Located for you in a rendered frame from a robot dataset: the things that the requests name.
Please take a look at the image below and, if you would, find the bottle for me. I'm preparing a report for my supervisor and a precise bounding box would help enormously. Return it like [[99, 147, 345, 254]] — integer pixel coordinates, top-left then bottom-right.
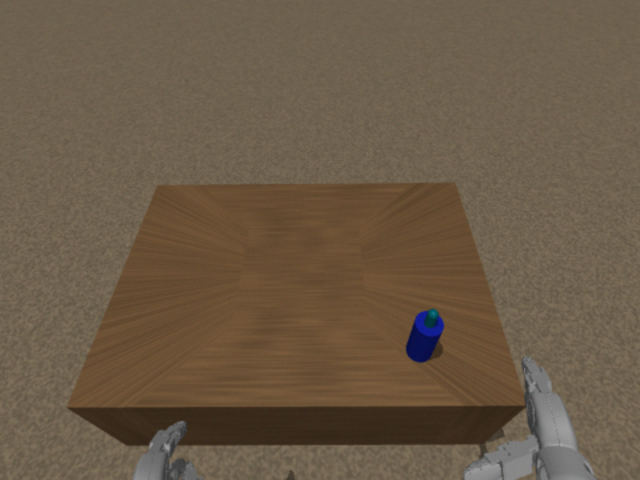
[[406, 309, 444, 362]]

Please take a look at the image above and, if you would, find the right robot arm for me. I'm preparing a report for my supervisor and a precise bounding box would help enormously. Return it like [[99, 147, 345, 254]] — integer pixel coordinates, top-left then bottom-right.
[[535, 446, 598, 480]]

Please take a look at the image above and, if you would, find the right robot hand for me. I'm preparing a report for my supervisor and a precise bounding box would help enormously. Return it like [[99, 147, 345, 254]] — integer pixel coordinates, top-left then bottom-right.
[[463, 356, 579, 480]]

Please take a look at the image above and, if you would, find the left robot hand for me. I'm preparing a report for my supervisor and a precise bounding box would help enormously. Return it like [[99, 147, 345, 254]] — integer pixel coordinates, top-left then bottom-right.
[[132, 421, 204, 480]]

